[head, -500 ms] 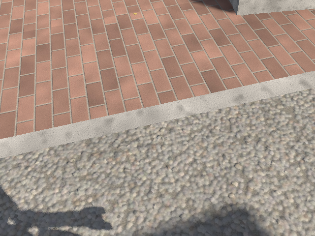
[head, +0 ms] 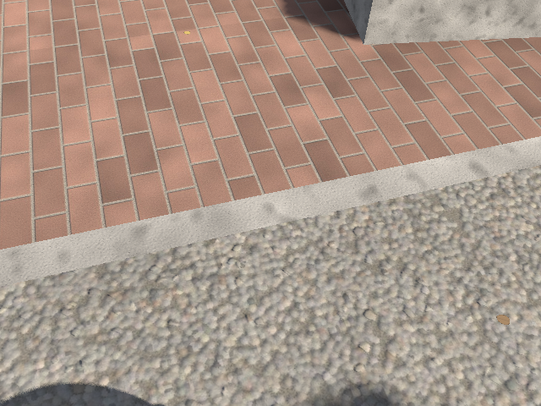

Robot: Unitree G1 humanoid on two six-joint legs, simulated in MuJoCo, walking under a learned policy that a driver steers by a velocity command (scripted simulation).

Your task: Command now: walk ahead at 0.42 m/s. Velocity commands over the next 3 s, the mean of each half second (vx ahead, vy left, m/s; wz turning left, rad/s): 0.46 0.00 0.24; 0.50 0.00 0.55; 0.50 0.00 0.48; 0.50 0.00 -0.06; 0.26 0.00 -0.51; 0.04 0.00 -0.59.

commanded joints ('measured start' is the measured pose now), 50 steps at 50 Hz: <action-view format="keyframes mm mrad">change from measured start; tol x32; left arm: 1 -190 17 -11 -120 -4 -24 -15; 9 332 298 82 -12 27 -17 19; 50 -113 55 -12 -67 31 -39 34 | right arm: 1 -15 -203 -47 -60 7 -9 -4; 30 -442 -59 -14 -276 18 11 66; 36 12 -305 -125 -205 22 43 27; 50 -140 -201 -75 -229 11 4 -8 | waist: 1 -22 153 76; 10 210 -218 -378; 20 67 -18 44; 37 18 274 -393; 50 30 104 -20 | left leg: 1 -82 200 -117 -121 200 168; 7 -84 204 -65 199 653 102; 11 -763 19 -162 1079 -199 12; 25 -705 112 -54 531 372 -12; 34 -414 -60 115 378 101 124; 37 394 330 -855 119 -42 449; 50 -287 59 -247 3 282 218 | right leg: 1 10 32 -47 -140 94 11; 7 398 86 -55 -258 69 -95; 9 998 -307 524 -329 -229 -275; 17 397 -193 120 -656 22 -192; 29 652 -217 -168 -627 303 -165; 34 697 -208 -228 -202 954 -112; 35 556 -169 -245 37 848 -75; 37 -104 128 -14 661 -442 11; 50 31 17 48 -103 211 79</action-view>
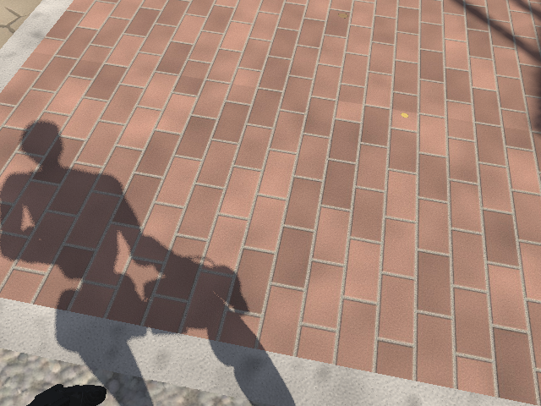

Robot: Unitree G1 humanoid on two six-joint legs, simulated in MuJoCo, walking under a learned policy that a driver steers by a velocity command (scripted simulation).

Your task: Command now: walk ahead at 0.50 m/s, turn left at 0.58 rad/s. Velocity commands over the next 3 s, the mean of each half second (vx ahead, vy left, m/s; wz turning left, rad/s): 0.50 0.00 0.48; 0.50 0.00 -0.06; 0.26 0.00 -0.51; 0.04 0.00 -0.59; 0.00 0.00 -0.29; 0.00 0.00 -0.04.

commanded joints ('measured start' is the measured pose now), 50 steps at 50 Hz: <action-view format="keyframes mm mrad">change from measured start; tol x32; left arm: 1 -85 40 3 -71 -8 -13 -8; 11 304 269 87 5 4 -36 -20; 50 103 29 18 53 -35 39 -21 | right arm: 1 -4 -182 -51 -57 5 -7 -16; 50 -75 -116 -30 37 -31 -69 -3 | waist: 1 -12 110 -48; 9 114 147 -163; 11 74 -364 -371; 30 133 -52 10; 36 -22 329 -414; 50 33 80 0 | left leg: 1 -95 183 -146 -94 147 129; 9 -24 173 -271 276 118 37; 11 -521 6 -80 858 -444 -57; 13 -630 118 -72 980 -267 -80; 31 -390 161 103 206 101 -53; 34 40 102 148 134 117 17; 36 563 515 -552 34 -71 228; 50 66 326 166 -236 272 77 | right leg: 1 150 79 -61 -194 174 14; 9 526 45 2 -365 23 -117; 11 1004 -326 710 -496 -336 -329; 17 563 -129 189 -610 -99 -249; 34 616 -93 -134 -277 539 -173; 36 45 138 -108 358 -463 -82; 37 -58 95 17 467 -482 -92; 50 -12 -3 -6 13 172 -54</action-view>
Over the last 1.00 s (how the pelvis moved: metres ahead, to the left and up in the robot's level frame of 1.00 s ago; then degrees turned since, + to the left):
0.53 0.05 0.00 27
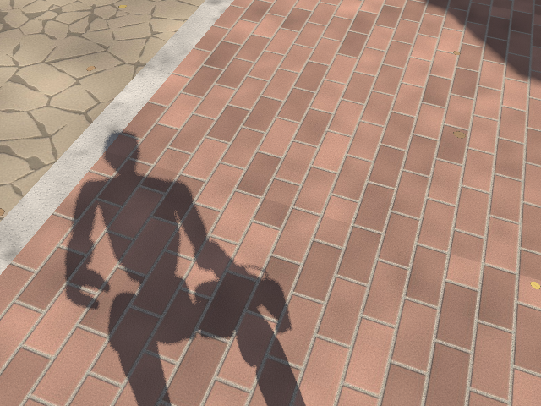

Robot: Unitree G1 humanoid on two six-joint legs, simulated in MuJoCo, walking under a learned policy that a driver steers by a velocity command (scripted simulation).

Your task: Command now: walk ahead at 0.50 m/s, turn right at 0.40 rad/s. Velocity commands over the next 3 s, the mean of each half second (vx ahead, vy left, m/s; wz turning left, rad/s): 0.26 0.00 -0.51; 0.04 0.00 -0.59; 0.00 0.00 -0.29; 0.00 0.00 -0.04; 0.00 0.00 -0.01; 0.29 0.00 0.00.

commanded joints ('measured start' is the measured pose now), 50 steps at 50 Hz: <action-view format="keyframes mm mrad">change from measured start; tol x32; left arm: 1 -45 22 -1 -66 6 -11 -16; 50 -53 72 42 -270 4 107 9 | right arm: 1 -73 -146 -32 -61 5 -17 -14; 50 -189 -209 -60 -158 15 107 -45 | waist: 1 12 94 44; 14 144 -2 -495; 50 5 263 -109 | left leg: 1 -47 271 -61 -134 288 106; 10 103 283 40 360 962 19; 11 5 226 60 584 815 -29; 13 -591 -41 -152 1239 -549 -133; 14 -606 26 -280 1252 -457 -115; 33 -257 31 -232 226 2 -111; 36 -108 473 -704 61 380 177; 50 -48 359 -213 112 362 154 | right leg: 1 23 -9 -27 -143 145 -5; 11 510 154 -159 -469 131 -150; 13 1096 -315 601 -400 740 -494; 19 446 -81 222 -596 349 -316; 30 398 -14 319 -555 -75 -228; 33 427 8 369 -469 11 -187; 36 80 254 52 25 -621 -28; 41 59 152 8 324 -381 74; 50 257 79 -129 -117 -364 64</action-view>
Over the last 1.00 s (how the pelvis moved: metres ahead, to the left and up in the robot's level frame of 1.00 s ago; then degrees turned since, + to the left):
0.52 0.09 0.00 9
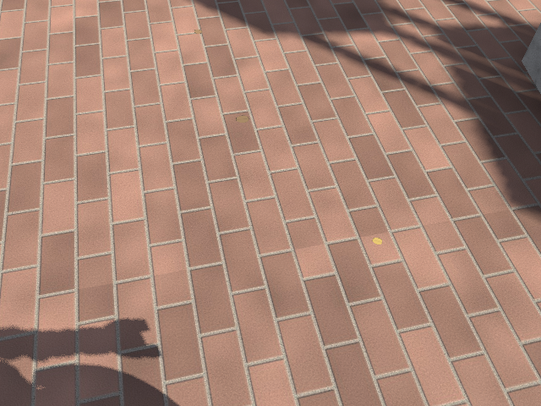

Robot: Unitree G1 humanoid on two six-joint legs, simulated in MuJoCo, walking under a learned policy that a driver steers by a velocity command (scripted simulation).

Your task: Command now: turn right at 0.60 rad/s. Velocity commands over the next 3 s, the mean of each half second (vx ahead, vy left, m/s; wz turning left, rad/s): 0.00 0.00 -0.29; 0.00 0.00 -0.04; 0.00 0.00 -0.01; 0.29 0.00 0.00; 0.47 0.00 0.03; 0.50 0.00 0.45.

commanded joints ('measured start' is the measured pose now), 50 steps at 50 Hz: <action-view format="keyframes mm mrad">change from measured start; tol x16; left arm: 1 -41 79 19 -101 1 -12 -14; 50 -10 31 -19 297 26 -73 30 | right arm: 1 -9 -212 -66 -51 14 -9 6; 50 42 -84 13 214 4 -39 8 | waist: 1 -25 229 -145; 5 32 115 -151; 7 44 -276 -174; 22 11 -105 -95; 26 62 157 -113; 50 12 20 -43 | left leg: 1 166 243 -146 -97 368 215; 5 11 179 -50 88 212 83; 7 -369 -28 -25 556 -459 -68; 13 -254 -9 -118 644 -170 -91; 21 -52 -14 -98 186 -165 -74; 25 208 75 -186 -39 342 2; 28 29 35 -162 -59 28 26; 50 56 -21 -117 -64 65 10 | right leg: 1 35 2 -62 -139 11 -26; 5 348 25 -37 -530 328 -136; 7 429 -394 440 -540 785 -422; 26 212 -4 86 -506 176 -149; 50 286 -9 68 -487 316 -121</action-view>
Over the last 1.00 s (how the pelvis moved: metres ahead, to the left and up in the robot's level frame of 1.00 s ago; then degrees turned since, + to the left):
0.26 0.00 -0.01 -36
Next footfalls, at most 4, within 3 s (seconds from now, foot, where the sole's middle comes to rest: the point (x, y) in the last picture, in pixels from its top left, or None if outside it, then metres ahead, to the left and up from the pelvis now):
0.10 right None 0.03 -0.14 -0.78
0.48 left None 0.05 0.10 -0.78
2.20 left None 0.44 0.05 -0.78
2.72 right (346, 304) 0.71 -0.21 -0.78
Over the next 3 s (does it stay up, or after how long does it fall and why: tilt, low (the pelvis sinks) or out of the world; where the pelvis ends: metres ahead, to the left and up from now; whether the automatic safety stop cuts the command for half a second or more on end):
stays up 0.68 -0.10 0.00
